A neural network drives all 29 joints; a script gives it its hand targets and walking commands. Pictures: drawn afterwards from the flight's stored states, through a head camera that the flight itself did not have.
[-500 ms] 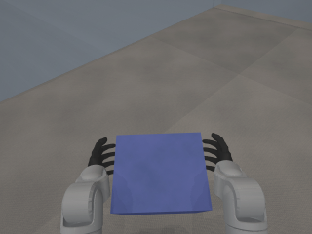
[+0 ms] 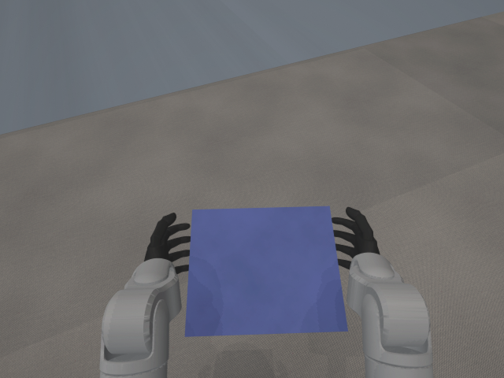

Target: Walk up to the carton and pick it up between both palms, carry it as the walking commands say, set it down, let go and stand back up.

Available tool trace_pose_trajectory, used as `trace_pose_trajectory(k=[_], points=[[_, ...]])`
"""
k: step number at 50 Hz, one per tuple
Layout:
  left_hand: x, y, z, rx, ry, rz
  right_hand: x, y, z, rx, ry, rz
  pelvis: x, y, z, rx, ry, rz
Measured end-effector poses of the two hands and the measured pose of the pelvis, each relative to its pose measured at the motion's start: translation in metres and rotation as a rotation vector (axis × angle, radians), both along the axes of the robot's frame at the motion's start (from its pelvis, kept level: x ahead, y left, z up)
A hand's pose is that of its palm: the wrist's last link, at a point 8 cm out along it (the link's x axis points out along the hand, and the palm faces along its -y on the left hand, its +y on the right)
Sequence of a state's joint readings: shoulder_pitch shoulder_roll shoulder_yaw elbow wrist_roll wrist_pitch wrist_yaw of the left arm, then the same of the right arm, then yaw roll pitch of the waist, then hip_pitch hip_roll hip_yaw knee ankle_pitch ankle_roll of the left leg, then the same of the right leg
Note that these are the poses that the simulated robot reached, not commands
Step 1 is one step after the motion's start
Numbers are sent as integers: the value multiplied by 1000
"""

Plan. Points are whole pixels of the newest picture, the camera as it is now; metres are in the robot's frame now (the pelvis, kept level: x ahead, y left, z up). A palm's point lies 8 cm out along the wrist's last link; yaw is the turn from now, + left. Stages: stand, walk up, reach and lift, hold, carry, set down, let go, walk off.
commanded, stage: carry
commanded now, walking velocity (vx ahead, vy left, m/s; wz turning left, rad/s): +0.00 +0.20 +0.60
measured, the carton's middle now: (261, 277) +0.30 +0.00 +0.00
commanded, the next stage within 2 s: none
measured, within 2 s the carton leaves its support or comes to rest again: neither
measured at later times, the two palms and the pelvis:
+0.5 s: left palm out of the picture +0.16 +0.38 +0.08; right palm (173, 277) +0.26 +0.12 +0.08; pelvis -0.05 +0.16 +0.00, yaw +17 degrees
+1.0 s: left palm out of the picture +0.00 +0.55 +0.10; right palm out of the picture +0.17 +0.33 +0.11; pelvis -0.13 +0.28 +0.01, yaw +32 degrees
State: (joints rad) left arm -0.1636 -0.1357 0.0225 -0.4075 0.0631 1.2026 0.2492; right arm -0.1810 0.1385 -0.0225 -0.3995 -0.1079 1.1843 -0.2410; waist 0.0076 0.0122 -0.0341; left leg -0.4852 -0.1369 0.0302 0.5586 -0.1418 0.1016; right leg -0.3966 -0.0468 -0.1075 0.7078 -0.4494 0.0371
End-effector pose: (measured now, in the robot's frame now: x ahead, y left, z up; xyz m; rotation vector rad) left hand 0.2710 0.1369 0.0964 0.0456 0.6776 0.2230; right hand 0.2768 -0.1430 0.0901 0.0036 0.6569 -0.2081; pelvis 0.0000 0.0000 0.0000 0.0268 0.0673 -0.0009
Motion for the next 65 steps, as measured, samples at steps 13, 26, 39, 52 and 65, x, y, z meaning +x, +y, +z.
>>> trace_pose_trajectory(k=[13, 26, 39, 52, 65], points=[[-36, 110, 24, 19, -25, 139, 3, 115, 30, 8, -33, 131, -15, 76, 16, 40, -21, 171], [-113, 251, -18, -60, 39, 348, -17, 270, -6, -61, 41, 345, -51, 164, -1, -20, -13, 316], [-181, 323, 19, 16, 0, 480, -59, 355, 19, 11, 0, 482, -87, 215, 16, 31, -16, 492], [-279, 425, 7, -54, 38, 630, -117, 481, 18, -74, 41, 642, -137, 292, 17, -21, -30, 577], [-265, 485, 44, 26, 5, 610, -110, 537, 38, -23, 3, 623, -128, 359, 26, -8, -13, 624]])
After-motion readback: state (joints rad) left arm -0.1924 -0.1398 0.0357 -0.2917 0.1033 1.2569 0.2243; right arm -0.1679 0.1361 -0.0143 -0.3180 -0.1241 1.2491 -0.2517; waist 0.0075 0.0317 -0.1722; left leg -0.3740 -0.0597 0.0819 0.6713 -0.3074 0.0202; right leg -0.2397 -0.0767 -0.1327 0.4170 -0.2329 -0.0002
